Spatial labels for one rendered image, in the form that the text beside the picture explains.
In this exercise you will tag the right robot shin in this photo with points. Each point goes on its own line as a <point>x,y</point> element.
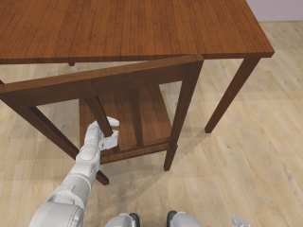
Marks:
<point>179,213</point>

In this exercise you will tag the robot left upper arm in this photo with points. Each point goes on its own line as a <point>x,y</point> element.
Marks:
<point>58,214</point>

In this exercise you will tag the chair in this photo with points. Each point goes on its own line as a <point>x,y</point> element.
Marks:
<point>129,93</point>

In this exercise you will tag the table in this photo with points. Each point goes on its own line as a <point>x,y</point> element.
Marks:
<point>77,31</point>

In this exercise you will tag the robot right foot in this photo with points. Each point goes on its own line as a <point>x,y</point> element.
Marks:
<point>170,215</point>

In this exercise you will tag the robot right hand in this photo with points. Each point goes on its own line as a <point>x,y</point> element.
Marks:
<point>240,222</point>

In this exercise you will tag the robot left hand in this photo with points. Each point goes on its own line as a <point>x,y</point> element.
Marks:
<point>94,135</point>

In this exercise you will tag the left robot forearm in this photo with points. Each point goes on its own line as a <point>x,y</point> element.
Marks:
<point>78,183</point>

